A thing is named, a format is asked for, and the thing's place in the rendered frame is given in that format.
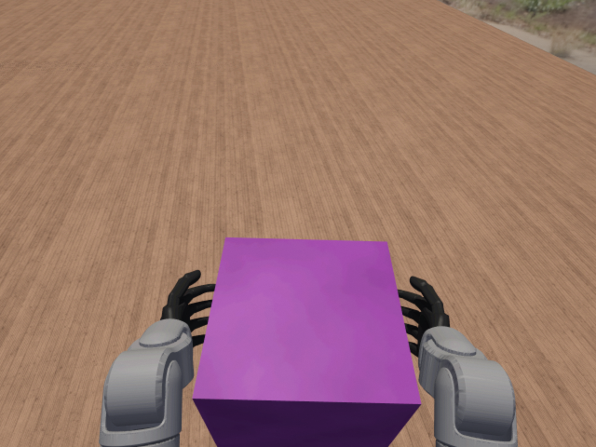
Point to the robot left forearm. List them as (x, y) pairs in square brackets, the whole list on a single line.
[(143, 391)]

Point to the right robot hand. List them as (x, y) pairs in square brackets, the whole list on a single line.
[(431, 315)]

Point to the carton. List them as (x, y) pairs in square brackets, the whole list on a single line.
[(305, 346)]

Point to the left robot hand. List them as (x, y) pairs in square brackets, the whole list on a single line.
[(178, 306)]

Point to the robot right forearm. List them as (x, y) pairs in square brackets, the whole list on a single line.
[(474, 400)]

